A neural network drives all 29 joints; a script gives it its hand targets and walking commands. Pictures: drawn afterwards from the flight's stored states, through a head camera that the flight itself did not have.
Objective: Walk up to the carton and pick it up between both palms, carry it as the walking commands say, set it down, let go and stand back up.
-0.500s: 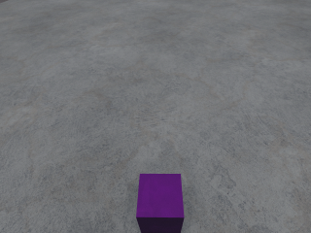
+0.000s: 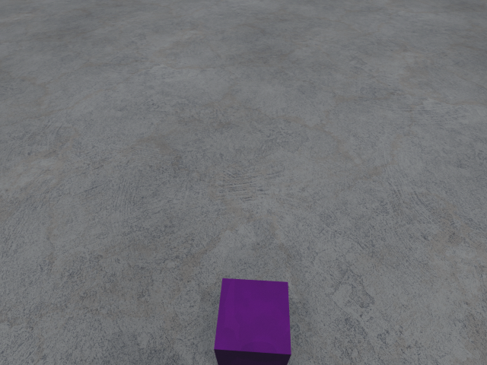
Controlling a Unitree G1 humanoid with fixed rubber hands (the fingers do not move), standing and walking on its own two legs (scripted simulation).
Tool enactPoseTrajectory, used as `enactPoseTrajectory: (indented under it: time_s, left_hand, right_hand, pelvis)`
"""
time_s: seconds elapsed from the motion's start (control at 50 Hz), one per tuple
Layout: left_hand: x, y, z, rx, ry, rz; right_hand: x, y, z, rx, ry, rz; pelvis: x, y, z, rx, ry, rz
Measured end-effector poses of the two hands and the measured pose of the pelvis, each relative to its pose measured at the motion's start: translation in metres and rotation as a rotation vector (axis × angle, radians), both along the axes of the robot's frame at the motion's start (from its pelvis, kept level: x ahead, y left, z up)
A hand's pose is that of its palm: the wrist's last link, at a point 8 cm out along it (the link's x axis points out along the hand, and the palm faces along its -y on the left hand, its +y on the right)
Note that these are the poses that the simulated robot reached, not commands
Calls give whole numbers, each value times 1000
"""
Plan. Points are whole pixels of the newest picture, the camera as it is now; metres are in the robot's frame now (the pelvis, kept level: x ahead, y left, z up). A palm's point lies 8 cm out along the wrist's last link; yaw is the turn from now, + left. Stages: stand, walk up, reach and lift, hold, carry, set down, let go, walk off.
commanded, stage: walk up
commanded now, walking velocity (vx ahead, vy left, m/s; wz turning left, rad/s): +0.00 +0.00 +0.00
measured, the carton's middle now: (252, 328) +0.40 -0.01 -0.63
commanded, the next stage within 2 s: stand in 1.04 s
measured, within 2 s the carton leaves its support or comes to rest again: neither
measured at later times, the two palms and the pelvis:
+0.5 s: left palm out of the picture +0.02 +0.19 -0.15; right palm out of the picture -0.03 -0.27 -0.16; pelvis +0.01 -0.03 -0.01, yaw -2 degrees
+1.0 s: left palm out of the picture +0.04 +0.17 -0.15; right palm out of the picture +0.06 -0.26 -0.15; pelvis +0.04 -0.04 +0.00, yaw -2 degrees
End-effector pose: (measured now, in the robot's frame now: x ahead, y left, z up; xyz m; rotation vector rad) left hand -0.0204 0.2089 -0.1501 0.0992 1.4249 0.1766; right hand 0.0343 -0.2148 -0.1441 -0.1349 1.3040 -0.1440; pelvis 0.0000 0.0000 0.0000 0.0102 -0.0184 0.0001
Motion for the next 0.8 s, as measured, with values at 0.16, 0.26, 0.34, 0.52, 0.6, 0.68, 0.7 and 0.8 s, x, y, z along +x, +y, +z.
enactPoseTrajectory:
  time_s: [0.16, 0.26, 0.34, 0.52, 0.6, 0.68, 0.7, 0.8]
  left_hand:
    - [-5, -7, -2, -8, 40, -1]
    - [-4, -10, -3, -11, 50, -4]
    - [-2, -5, -8, -2, 79, -33]
    - [47, -18, 3, 64, -62, -98]
    - [46, -31, 8, 56, -50, -79]
    - [42, -41, -1, 20, -13, -56]
    - [42, -43, -4, 9, -7, -51]
    - [46, -50, -7, -21, -1, -44]
  right_hand:
    - [-1, -1, -2, -5, 33, -7]
    - [-6, -3, -3, -9, 62, -11]
    - [-14, -17, -4, -49, 43, -75]
    - [-60, -54, -20, -13, 165, -110]
    - [-36, -55, -14, 4, 139, -72]
    - [-7, -54, -8, -14, 78, -52]
    - [-2, -54, -8, -19, 69, -50]
    - [14, -50, -1, -22, 54, -41]
  pelvis:
    - [7, -1, 0, 2, 3, -4]
    - [11, -3, -1, 3, 7, -7]
    - [4, -8, -7, 3, 15, -66]
    - [11, -35, -11, -5, -11, -28]
    - [19, -41, -4, -3, 1, -41]
    - [22, -43, -4, -19, 6, -33]
    - [23, -43, -6, -20, 3, -29]
    - [30, -44, -3, -7, 0, -33]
